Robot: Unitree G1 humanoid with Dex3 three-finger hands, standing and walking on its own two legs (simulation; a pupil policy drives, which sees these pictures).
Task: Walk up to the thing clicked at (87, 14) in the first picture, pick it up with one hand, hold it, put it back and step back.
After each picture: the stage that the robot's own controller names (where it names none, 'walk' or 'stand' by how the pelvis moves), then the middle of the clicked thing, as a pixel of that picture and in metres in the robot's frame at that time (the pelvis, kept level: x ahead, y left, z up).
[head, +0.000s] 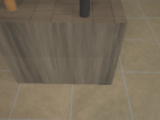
stand; (84, 7) +0.96 +0.00 -0.02
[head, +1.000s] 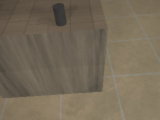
walk; (59, 15) +0.84 +0.19 +0.00
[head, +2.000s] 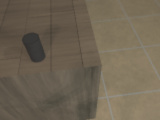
stand; (34, 48) +0.51 +0.24 +0.01
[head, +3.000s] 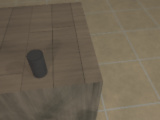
stand; (37, 64) +0.48 +0.21 -0.02
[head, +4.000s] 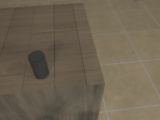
stand; (39, 65) +0.47 +0.21 -0.02
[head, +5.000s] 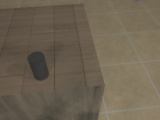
stand; (39, 66) +0.46 +0.21 -0.02
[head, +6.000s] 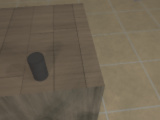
stand; (38, 67) +0.46 +0.21 -0.02
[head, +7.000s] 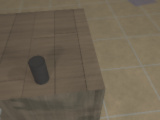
rise first; (39, 70) +0.45 +0.22 -0.02
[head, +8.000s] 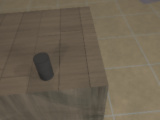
go down; (44, 67) +0.47 +0.22 -0.02
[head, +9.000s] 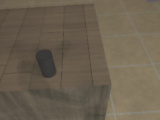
go down; (46, 64) +0.47 +0.21 -0.01
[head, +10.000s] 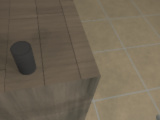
go down; (24, 58) +0.45 +0.20 +0.02
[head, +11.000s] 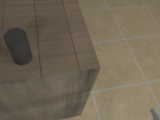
close in; (19, 47) +0.46 +0.20 +0.04
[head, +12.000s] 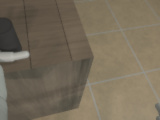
close; (6, 38) +0.48 +0.22 +0.07
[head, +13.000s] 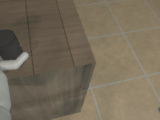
lift; (10, 50) +0.44 +0.21 +0.06
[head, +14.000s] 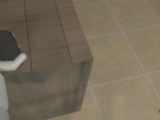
lift; (8, 51) +0.44 +0.22 +0.07
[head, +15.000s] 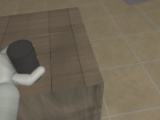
lift; (26, 62) +0.33 +0.17 +0.19
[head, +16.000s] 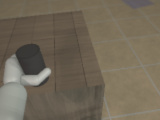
hold; (33, 66) +0.34 +0.17 +0.16
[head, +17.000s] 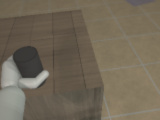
hold; (31, 68) +0.33 +0.17 +0.15
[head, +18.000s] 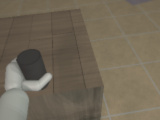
hold; (34, 70) +0.33 +0.16 +0.14
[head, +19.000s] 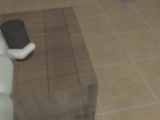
crouch; (18, 41) +0.42 +0.20 +0.18
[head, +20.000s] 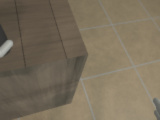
lower; out of the picture +0.48 +0.23 +0.05
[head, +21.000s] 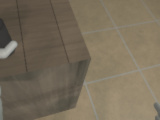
lower; out of the picture +0.48 +0.23 +0.07
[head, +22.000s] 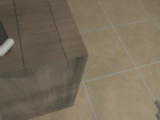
lower; out of the picture +0.49 +0.23 +0.07
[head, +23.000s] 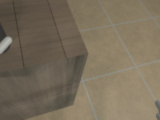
lower; out of the picture +0.49 +0.23 +0.07
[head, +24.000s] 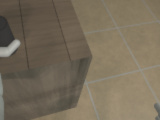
loosen; (1, 37) +0.48 +0.22 +0.07
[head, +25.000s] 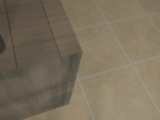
rise; out of the picture +0.48 +0.23 +0.07
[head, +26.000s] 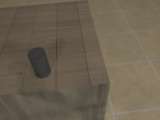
sink last; (40, 63) +0.45 +0.21 +0.03
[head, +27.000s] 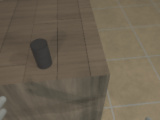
stand; (41, 54) +0.48 +0.21 +0.03
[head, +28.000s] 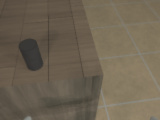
stand; (31, 55) +0.47 +0.22 +0.04
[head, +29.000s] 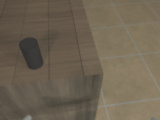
stand; (32, 54) +0.48 +0.22 +0.04
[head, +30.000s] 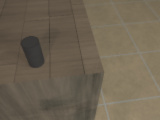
stand; (33, 52) +0.48 +0.21 +0.04
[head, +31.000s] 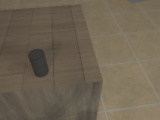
walk; (39, 63) +0.49 +0.21 -0.02
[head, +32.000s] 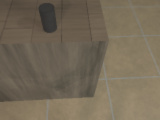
walk; (48, 18) +0.65 +0.16 +0.00
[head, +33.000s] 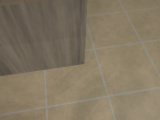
walk; out of the picture +0.94 +0.29 +0.01
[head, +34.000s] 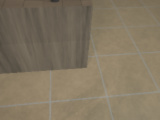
stand; out of the picture +1.12 +0.23 -0.01
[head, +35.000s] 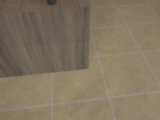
stand; out of the picture +1.10 +0.23 -0.02
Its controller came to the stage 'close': yes
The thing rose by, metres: 0.20
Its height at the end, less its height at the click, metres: +0.00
